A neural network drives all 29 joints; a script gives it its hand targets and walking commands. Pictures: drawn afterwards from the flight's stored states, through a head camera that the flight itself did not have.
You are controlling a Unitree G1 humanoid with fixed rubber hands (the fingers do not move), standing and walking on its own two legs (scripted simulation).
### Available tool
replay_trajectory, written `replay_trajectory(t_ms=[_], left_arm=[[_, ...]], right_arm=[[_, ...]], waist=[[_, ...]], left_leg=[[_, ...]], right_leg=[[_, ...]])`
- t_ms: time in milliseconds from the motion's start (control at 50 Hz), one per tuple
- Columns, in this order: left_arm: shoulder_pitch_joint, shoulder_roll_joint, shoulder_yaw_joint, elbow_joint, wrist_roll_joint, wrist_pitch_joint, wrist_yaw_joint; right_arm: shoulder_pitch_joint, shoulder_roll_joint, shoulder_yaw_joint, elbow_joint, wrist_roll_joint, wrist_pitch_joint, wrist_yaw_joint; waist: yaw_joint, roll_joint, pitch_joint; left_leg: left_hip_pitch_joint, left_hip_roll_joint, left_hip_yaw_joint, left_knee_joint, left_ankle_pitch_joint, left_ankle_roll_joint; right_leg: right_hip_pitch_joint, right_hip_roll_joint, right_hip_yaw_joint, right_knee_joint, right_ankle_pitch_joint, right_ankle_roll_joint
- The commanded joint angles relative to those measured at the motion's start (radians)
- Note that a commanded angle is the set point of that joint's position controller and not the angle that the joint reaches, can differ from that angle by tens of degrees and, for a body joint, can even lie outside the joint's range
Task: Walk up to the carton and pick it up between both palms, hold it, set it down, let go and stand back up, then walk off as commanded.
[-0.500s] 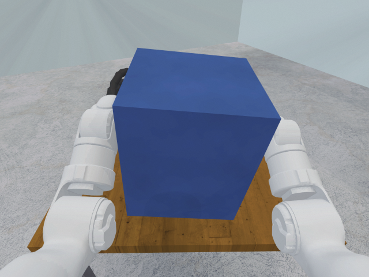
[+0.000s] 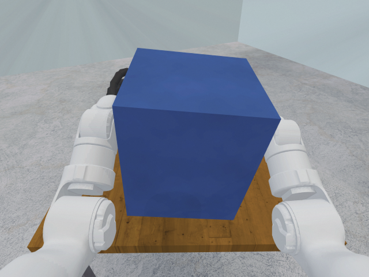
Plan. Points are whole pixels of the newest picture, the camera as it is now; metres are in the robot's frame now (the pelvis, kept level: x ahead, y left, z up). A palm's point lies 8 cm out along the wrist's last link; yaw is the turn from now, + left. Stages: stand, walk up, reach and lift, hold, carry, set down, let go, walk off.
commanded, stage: hold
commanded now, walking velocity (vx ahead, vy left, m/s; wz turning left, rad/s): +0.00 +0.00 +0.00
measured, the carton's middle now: (186, 136) +0.33 +0.00 +0.22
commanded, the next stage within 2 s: set down in 0.26 s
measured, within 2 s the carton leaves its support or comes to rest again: neither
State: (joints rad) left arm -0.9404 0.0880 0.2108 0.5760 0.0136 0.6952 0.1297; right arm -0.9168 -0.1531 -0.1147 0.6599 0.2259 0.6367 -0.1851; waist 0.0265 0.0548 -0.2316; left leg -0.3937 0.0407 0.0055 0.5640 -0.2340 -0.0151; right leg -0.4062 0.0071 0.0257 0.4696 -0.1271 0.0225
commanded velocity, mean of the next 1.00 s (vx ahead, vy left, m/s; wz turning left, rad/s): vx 0.00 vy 0.00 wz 0.00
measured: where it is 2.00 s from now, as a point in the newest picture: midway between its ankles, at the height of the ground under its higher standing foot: outside the picture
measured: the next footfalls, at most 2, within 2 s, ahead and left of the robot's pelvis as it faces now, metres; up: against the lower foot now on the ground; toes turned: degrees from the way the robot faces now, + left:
none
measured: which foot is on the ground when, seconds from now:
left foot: down 0.00-1.00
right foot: down 0.00-1.00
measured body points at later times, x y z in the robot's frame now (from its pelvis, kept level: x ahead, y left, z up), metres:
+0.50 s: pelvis +0.00 +0.00 +0.00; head -0.05 -0.02 +0.45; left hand +0.41 +0.14 +0.27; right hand +0.42 -0.15 +0.23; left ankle +0.03 +0.13 -0.73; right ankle +0.07 -0.13 -0.73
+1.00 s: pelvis +0.04 -0.01 +0.01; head +0.00 -0.02 +0.46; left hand +0.44 +0.16 +0.22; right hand +0.46 -0.14 +0.20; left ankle +0.03 +0.13 -0.73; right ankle +0.07 -0.13 -0.73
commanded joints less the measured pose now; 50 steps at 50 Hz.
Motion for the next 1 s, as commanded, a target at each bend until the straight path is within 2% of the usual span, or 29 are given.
replay_trajectory(t_ms=[0,20,40,100,160,220,240,260,280,340,380,420,440,480,520,640,660,700,760,780,860,920,980], left_arm=[[-0.913,-0.749,-0.322,-0.244,-0.148,-0.059,-0.154],[-0.923,-0.755,-0.331,-0.252,-0.159,-0.061,-0.153],[-0.902,-0.753,-0.328,-0.244,-0.153,-0.059,-0.153],[-0.908,-0.755,-0.325,-0.218,-0.143,-0.053,-0.155],[-0.899,-0.748,-0.318,-0.249,-0.146,-0.058,-0.157],[-0.89,-0.754,-0.323,-0.233,-0.145,-0.056,-0.156],[-0.894,-0.748,-0.319,-0.218,-0.14,-0.055,-0.156],[-0.926,-0.793,-0.326,-0.269,-0.115,-0.069,-0.146],[-0.935,-0.783,-0.32,-0.247,-0.115,-0.074,-0.152],[-0.945,-0.758,-0.277,-0.221,-0.092,-0.105,-0.155],[-0.928,-0.734,-0.226,-0.179,-0.049,-0.132,-0.161],[-0.862,-0.684,-0.153,-0.07,0.018,-0.147,-0.178],[-0.85,-0.679,-0.144,-0.062,0.029,-0.159,-0.184],[-0.804,-0.656,-0.116,-0.048,0.059,-0.176,-0.193],[-0.77,-0.628,-0.1,-0.048,0.075,-0.189,-0.195],[-0.633,-0.601,-0.09,-0.038,0.101,-0.215,-0.208],[-0.603,-0.592,-0.082,-0.042,0.108,-0.214,-0.214],[-0.567,-0.599,-0.106,-0.09,0.1,-0.218,-0.216],[-0.546,-0.636,-0.169,-0.19,0.069,-0.235,-0.206],[-0.541,-0.645,-0.183,-0.199,0.067,-0.239,-0.202],[-0.512,-0.696,-0.293,-0.336,0.027,-0.26,-0.191],[-0.514,-0.711,-0.342,-0.373,0.023,-0.266,-0.187],[-0.55,-0.728,-0.376,-0.374,0.012,-0.278,-0.186]], right_arm=[[-1.042,0.845,0.321,-0.311,0.213,-0.054,0.12],[-1.062,0.846,0.318,-0.332,0.208,-0.059,0.121],[-1.057,0.849,0.328,-0.334,0.212,-0.058,0.121],[-1.044,0.823,0.305,-0.292,0.203,-0.055,0.123],[-1.036,0.854,0.328,-0.32,0.216,-0.058,0.119],[-1.038,0.839,0.318,-0.316,0.208,-0.057,0.119],[-1.061,0.838,0.319,-0.329,0.211,-0.059,0.121],[-1.044,0.812,0.35,-0.305,0.188,-0.073,0.134],[-1.038,0.805,0.33,-0.276,0.17,-0.08,0.138],[-1.09,0.817,0.318,-0.271,0.133,-0.126,0.153],[-1.05,0.813,0.284,-0.192,0.091,-0.164,0.164],[-0.992,0.774,0.226,-0.09,0.032,-0.201,0.178],[-0.992,0.771,0.214,-0.087,0.012,-0.223,0.185],[-0.982,0.757,0.216,-0.076,-0.02,-0.259,0.194],[-0.955,0.754,0.222,-0.067,-0.036,-0.285,0.194],[-0.853,0.733,0.259,-0.059,-0.051,-0.331,0.173],[-0.849,0.733,0.264,-0.075,-0.045,-0.337,0.168],[-0.817,0.737,0.3,-0.12,-0.032,-0.348,0.157],[-0.771,0.749,0.35,-0.183,0.008,-0.367,0.147],[-0.772,0.749,0.36,-0.191,0.019,-0.371,0.144],[-0.736,0.779,0.433,-0.314,0.064,-0.399,0.122],[-0.715,0.772,0.436,-0.339,0.077,-0.414,0.117],[-0.687,0.772,0.401,-0.282,0.061,-0.417,0.122]], waist=[[-0.072,-0.051,-0.477],[-0.077,-0.052,-0.495],[-0.068,-0.057,-0.499],[-0.083,-0.041,-0.455],[-0.069,-0.062,-0.486],[-0.077,-0.055,-0.475],[-0.065,-0.058,-0.481],[-0.091,-0.012,-0.421],[-0.087,-0.008,-0.405],[-0.052,-0.028,-0.443],[-0.038,-0.031,-0.397],[-0.027,-0.037,-0.296],[-0.033,-0.049,-0.298],[-0.016,-0.075,-0.299],[-0.005,-0.099,-0.294],[-0.007,-0.145,-0.263],[0.001,-0.157,-0.27],[-0.003,-0.17,-0.318],[-0.014,-0.134,-0.391],[-0.009,-0.12,-0.394],[-0.036,-0.118,-0.449],[-0.045,-0.095,-0.422],[-0.059,-0.075,-0.382]], left_leg=[[0.033,-0.075,-0.06,-0.249,-0.021,0.01],[0.038,-0.074,-0.06,-0.251,-0.025,0.01],[0.044,-0.075,-0.057,-0.245,-0.008,0.011],[0.02,-0.07,-0.062,-0.261,-0.048,0.005],[0.045,-0.078,-0.054,-0.244,0.0,0.013],[0.039,-0.073,-0.06,-0.249,-0.016,0.008],[0.032,-0.076,-0.057,-0.25,-0.034,0.012],[0.078,-0.077,-0.064,-0.286,0.0,0.001],[0.072,-0.075,-0.064,-0.288,-0.003,-0.005],[0.093,-0.079,-0.055,-0.291,-0.008,0.001],[0.089,-0.07,-0.054,-0.307,-0.045,0.005],[0.056,-0.065,-0.041,-0.335,-0.129,0.017],[0.06,-0.061,-0.04,-0.345,-0.142,0.02],[0.087,-0.067,-0.023,-0.348,-0.129,0.028],[0.101,-0.072,-0.009,-0.338,-0.103,0.034],[0.162,-0.084,0.002,-0.3,0.038,0.031],[0.184,-0.087,0.009,-0.291,0.063,0.031],[0.228,-0.087,0.006,-0.268,0.158,0.025],[0.296,-0.089,-0.004,-0.226,0.311,0.002],[0.305,-0.092,-0.003,-0.216,0.339,-0.007],[0.358,-0.091,-0.024,-0.161,0.532,-0.031],[0.377,-0.088,-0.028,-0.153,0.559,-0.044],[0.388,-0.082,-0.029,-0.162,0.528,-0.052]], right_leg=[[0.513,0.087,0.006,-0.117,0.069,-0.011],[0.507,0.089,0.004,-0.116,0.07,-0.011],[0.511,0.09,0.005,-0.115,0.083,-0.011],[0.506,0.089,0.003,-0.116,0.057,-0.014],[0.517,0.087,0.006,-0.118,0.088,-0.007],[0.51,0.089,0.003,-0.116,0.081,-0.012],[0.505,0.09,0.005,-0.119,0.053,-0.012],[0.506,0.101,-0.03,-0.114,0.055,-0.006],[0.501,0.1,-0.032,-0.122,0.053,-0.009],[0.505,0.096,-0.041,-0.131,0.031,-0.007],[0.494,0.091,-0.05,-0.133,-0.003,-0.007],[0.488,0.08,-0.058,-0.137,-0.077,-0.007],[0.508,0.082,-0.063,-0.136,-0.082,-0.005],[0.526,0.079,-0.065,-0.14,-0.092,0.0],[0.529,0.076,-0.067,-0.145,-0.088,0.004],[0.542,0.068,-0.059,-0.161,-0.013,0.008],[0.545,0.068,-0.059,-0.168,-0.003,0.011],[0.582,0.072,-0.056,-0.16,0.092,0.014],[0.617,0.079,-0.058,-0.143,0.214,0.014],[0.616,0.079,-0.057,-0.144,0.228,0.014],[0.655,0.088,-0.056,-0.118,0.404,0.021],[0.624,0.092,-0.061,-0.128,0.393,0.021],[0.568,0.094,-0.068,-0.145,0.32,0.016]])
